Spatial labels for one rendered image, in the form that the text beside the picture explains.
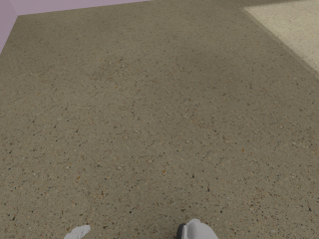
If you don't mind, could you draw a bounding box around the robot left hand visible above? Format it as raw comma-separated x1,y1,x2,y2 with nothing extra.
64,225,91,239

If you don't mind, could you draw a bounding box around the robot right thigh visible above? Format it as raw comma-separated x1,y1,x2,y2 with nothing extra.
181,221,218,239

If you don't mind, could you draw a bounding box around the robot right foot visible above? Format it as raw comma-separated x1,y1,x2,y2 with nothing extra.
175,223,185,239

